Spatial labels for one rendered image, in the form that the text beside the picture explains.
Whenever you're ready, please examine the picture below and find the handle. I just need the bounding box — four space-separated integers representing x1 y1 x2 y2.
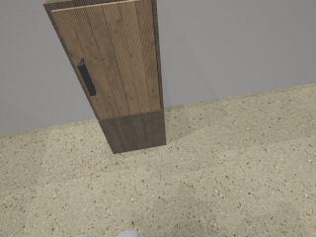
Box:
77 57 97 96

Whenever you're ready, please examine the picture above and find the cupboard door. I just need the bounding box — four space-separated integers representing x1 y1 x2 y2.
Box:
50 0 161 119

